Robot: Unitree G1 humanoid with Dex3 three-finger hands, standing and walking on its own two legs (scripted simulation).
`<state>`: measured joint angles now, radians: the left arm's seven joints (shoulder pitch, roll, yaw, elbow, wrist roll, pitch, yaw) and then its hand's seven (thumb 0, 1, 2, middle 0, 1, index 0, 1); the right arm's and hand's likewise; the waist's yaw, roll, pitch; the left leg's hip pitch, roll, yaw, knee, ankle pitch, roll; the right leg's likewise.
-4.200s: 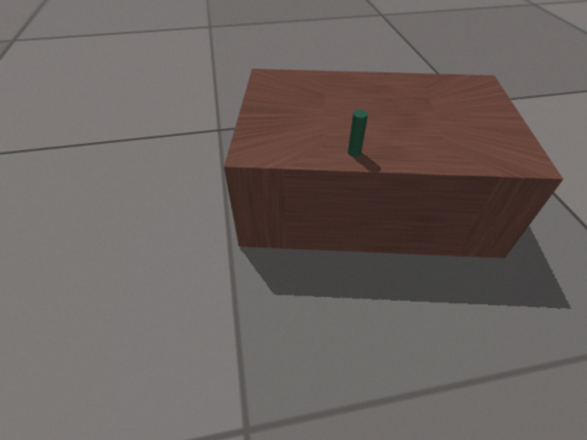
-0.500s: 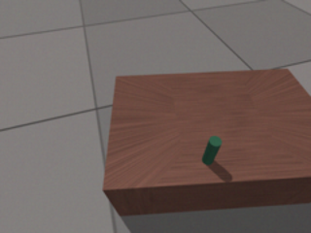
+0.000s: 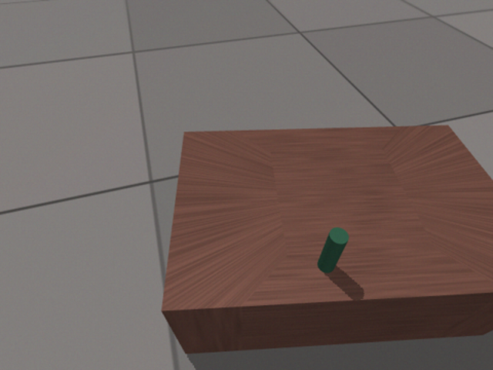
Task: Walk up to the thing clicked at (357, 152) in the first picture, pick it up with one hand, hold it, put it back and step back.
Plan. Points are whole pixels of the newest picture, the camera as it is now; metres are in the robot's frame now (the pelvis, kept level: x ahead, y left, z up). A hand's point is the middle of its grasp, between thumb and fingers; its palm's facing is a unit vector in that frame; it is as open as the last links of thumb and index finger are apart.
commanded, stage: walk up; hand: right
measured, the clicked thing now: (331, 251) +0.46 -0.22 -0.25
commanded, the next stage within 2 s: stand in 0.44 s
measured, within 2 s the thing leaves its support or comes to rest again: neither
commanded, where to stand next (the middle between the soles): +0.05 -0.01 m, yaw +0 degrees
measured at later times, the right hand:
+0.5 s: hand out of the picture +0.10 -0.25 -0.16, palm faces -0.02 +0.94 -0.33, open 7.4 cm
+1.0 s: hand out of the picture +0.07 -0.26 -0.16, palm faces -0.02 +0.94 -0.33, open 7.4 cm
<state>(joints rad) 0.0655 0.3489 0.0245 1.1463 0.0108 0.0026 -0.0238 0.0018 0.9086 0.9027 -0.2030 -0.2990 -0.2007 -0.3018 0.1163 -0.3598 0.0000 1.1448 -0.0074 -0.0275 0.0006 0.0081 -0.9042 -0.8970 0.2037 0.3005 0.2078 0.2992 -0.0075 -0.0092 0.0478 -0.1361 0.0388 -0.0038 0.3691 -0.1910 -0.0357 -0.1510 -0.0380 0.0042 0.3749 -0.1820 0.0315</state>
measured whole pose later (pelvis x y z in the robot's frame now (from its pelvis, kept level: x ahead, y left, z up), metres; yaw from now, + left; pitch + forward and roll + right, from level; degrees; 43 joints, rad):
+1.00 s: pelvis +0.00 -0.01 +0.00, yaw +0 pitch -3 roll +0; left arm 0.10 0.35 0.00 1.14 0.01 -0.01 -0.02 0.00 0.91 0.90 -0.20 -0.30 -0.20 -0.30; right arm 0.11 -0.36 0.00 1.14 -0.01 -0.01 0.01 0.01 -0.90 -0.90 0.20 0.30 0.21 0.30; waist -0.01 0.01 0.06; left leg -0.11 0.04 -0.01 0.32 -0.16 -0.05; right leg -0.14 -0.03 0.00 0.35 -0.17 0.02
